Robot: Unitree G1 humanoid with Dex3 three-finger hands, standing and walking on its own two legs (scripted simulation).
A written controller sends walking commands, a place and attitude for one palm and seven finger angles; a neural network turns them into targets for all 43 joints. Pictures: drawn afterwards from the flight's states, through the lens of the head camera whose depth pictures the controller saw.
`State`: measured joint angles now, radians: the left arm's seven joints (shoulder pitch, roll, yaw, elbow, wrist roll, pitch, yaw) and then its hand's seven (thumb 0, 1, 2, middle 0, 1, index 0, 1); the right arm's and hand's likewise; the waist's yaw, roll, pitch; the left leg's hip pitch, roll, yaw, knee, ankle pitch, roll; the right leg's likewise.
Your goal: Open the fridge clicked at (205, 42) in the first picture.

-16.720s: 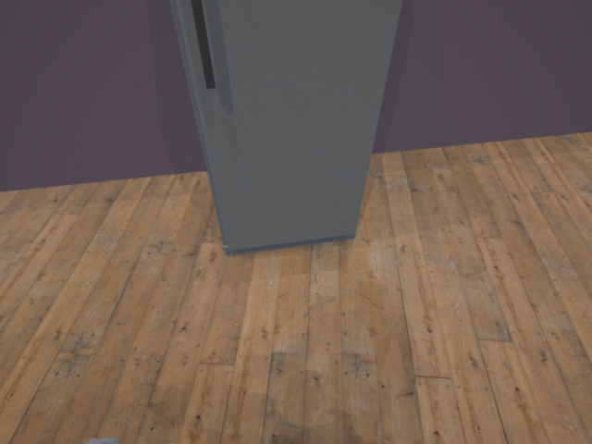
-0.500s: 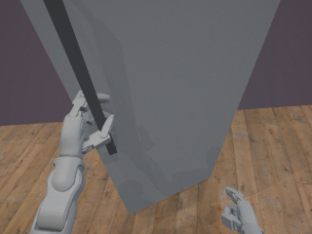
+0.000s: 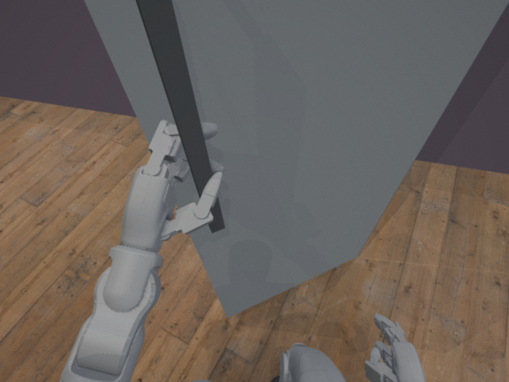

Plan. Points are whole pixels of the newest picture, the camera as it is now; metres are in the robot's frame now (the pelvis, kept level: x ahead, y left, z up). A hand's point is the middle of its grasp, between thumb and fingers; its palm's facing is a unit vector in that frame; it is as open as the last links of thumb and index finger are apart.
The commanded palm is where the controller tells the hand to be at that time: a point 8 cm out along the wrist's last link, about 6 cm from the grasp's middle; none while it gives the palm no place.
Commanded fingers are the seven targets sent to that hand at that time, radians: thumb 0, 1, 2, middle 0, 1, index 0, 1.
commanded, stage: walk backward, drawing the door open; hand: left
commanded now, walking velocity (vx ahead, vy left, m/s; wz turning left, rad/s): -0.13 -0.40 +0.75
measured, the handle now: (182, 111) +0.35 +0.06 +0.26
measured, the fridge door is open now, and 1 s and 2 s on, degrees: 38 72 77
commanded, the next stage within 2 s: stop walking and hold the door back in 1.08 s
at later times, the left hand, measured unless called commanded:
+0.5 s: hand (299, 291) +0.19 -0.05 +0.17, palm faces +0.27 -0.94 -0.22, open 7.6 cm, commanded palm +0.15 -0.01 +0.18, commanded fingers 0.00 0.90 0.90 -0.45 -1.40 -0.45 -1.40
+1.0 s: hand (483, 379) +0.12 -0.19 +0.17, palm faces +0.72 -0.66 -0.18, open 7.0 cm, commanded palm +0.06 -0.17 +0.18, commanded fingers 0.00 0.90 0.90 -0.45 -1.40 -0.45 -1.40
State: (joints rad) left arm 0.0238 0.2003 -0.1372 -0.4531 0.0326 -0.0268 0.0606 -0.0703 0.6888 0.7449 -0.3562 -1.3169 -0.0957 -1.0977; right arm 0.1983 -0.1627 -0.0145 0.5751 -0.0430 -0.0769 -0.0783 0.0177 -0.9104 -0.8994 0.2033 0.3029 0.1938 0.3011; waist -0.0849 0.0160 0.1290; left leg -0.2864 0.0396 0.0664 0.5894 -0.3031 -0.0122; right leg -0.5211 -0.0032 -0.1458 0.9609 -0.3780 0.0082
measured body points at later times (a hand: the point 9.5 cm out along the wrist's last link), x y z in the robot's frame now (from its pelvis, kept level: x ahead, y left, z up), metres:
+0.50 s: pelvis -0.05 -0.24 +0.00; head +0.03 -0.21 +0.44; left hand +0.17 +0.00 +0.18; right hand +0.23 -0.36 -0.09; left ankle -0.07 -0.10 -0.72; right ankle +0.01 -0.30 -0.68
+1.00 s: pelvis +0.01 -0.48 -0.01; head +0.05 -0.42 +0.44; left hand +0.07 -0.15 +0.18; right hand +0.30 -0.51 -0.09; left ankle -0.06 -0.38 -0.73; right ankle +0.10 -0.50 -0.69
